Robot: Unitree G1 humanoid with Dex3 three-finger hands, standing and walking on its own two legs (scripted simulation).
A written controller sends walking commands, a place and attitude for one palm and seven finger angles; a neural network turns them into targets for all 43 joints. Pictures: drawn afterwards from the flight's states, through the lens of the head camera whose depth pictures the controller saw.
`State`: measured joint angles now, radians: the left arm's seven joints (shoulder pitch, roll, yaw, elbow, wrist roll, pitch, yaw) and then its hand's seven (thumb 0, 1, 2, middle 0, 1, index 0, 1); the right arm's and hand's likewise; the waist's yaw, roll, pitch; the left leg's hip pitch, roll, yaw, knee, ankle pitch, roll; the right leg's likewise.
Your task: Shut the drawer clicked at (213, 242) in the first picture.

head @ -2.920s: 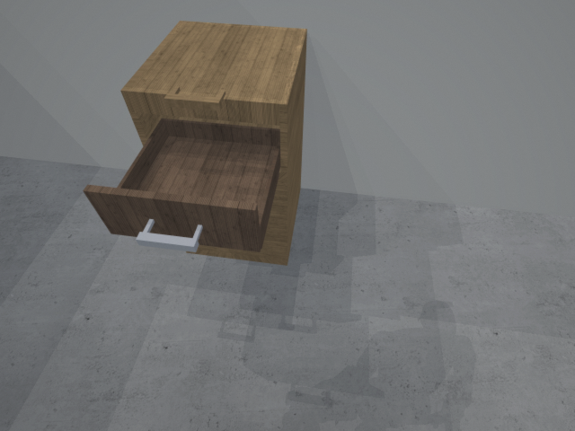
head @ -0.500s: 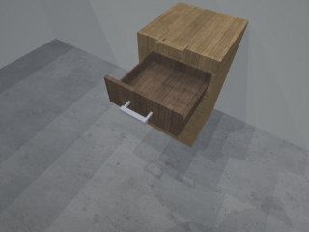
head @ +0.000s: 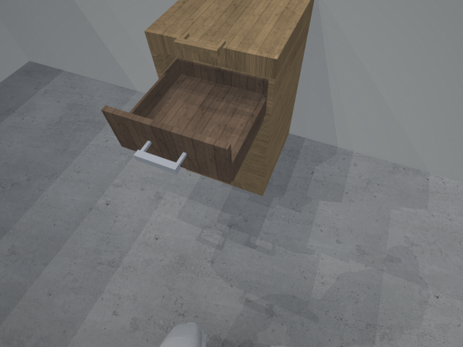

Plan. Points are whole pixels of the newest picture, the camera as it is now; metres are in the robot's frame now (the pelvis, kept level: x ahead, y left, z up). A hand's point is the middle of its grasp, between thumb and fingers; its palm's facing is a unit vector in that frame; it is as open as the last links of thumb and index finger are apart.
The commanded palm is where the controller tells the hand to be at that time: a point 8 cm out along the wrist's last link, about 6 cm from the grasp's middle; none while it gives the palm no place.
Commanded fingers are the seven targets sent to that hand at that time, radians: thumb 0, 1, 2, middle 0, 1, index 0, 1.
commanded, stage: turn to face it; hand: left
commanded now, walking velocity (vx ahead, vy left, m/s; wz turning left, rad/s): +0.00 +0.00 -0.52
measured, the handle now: (161, 156) +0.58 +0.25 -0.15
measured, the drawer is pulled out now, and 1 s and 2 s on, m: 0.29 0.29 0.29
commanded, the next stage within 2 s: take the last steps up to it in 0.52 s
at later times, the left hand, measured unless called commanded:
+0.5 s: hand out of the picture +0.10 +0.21 -0.17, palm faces -0.13 -0.97 -0.22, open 7.4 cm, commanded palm none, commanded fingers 0.00 0.90 0.90 -0.20 -0.30 -0.20 -0.30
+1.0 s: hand (162, 316) +0.18 +0.17 -0.17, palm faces -0.24 -0.95 -0.20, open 7.4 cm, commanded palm none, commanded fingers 0.00 0.90 0.90 -0.20 -0.30 -0.20 -0.30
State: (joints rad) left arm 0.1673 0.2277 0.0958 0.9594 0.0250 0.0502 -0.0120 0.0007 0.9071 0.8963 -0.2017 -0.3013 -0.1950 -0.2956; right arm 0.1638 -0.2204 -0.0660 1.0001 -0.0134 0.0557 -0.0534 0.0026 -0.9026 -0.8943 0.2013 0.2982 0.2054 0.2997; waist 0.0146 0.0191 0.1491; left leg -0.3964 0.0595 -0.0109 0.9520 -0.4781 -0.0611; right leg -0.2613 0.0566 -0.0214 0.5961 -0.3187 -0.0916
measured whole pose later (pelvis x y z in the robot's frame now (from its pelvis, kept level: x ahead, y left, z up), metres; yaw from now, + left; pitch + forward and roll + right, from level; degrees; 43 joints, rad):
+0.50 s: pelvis +0.02 +0.02 +0.01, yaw -13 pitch +2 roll -1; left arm 0.24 0.21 0.08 0.94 0.02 0.06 0.00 0.00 0.90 0.90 -0.21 -0.30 -0.20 -0.30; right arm 0.10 -0.21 -0.04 0.89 0.00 0.02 -0.04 0.00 -0.90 -0.89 0.20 0.30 0.20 0.30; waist 0.03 -0.02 0.07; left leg -0.26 0.03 -0.07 0.48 -0.26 0.01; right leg -0.25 0.17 0.16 0.50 -0.27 -0.07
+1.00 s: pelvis +0.08 +0.00 +0.00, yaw -14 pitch +0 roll +1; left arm 0.21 0.20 0.05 0.99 0.02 0.02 -0.01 0.00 0.90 0.90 -0.20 -0.30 -0.20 -0.30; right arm 0.33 -0.21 -0.04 1.03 -0.03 -0.01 0.00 0.00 -0.90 -0.89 0.20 0.30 0.20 0.30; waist -0.02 -0.02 0.08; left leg -0.29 0.01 0.06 0.55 -0.24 0.00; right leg -0.20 -0.05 -0.01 0.64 -0.44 0.00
